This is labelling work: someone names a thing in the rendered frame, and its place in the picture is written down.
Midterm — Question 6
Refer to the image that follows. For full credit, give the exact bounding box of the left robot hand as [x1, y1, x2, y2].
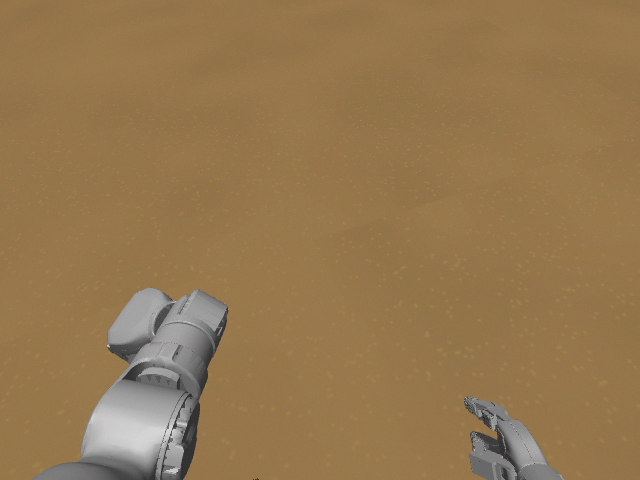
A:
[107, 288, 173, 361]

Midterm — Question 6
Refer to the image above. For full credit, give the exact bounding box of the left robot arm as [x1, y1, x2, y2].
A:
[31, 289, 228, 480]

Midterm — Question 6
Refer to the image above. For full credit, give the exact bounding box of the right robot arm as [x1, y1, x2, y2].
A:
[517, 464, 565, 480]

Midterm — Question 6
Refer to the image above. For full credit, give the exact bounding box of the right robot hand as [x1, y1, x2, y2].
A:
[464, 397, 549, 480]

